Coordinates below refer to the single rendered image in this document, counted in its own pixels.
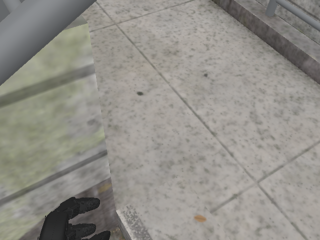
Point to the left robot hand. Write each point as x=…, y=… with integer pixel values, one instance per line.
x=57, y=227

